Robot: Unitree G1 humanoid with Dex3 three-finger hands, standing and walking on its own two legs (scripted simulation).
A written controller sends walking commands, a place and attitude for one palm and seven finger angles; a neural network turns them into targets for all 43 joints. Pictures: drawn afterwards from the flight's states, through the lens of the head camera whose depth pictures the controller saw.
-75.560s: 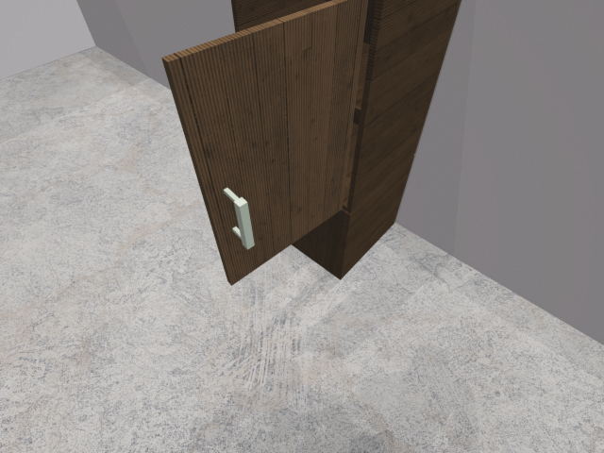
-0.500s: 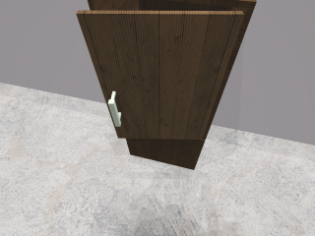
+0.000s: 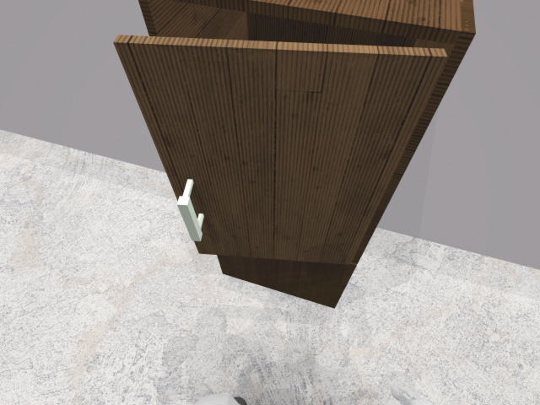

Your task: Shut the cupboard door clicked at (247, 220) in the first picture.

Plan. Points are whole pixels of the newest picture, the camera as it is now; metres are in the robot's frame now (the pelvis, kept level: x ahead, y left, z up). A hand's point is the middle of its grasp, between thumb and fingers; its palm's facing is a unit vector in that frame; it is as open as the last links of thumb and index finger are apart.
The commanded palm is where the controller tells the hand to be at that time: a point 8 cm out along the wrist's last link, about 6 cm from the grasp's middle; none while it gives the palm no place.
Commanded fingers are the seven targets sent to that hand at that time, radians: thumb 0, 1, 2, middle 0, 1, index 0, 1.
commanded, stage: come to a stop and stand still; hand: left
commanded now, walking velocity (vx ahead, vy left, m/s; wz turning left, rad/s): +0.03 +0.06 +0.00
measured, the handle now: (193, 211) +0.45 +0.20 -0.09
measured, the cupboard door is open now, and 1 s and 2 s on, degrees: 13 13 13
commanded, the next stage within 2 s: look again from close up in 0.74 s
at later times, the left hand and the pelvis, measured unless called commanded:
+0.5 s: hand out of the picture +0.01 +0.19 -0.17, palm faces +0.02 -0.97 -0.23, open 7.3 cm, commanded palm none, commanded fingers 0.00 0.90 0.90 -0.20 -0.30 -0.20 -0.30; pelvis -0.03 +0.00 +0.00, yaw +1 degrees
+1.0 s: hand out of the picture -0.03 +0.18 -0.16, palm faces +0.00 -0.97 -0.25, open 7.3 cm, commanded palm none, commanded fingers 0.00 0.90 0.90 -0.20 -0.30 -0.20 -0.30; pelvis -0.03 -0.01 +0.00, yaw +1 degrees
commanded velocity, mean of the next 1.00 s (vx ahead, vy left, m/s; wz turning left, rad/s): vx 0.01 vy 0.03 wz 0.00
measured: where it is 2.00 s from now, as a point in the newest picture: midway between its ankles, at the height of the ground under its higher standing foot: outside the picture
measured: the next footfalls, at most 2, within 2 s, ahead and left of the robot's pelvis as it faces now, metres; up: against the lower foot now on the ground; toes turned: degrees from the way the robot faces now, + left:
left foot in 0.34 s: -0.01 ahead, +0.12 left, +0.00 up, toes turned +3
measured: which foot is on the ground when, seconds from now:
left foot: down 0.00-0.06, up 0.08-0.32, down 0.34-1.00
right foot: down 0.00-1.00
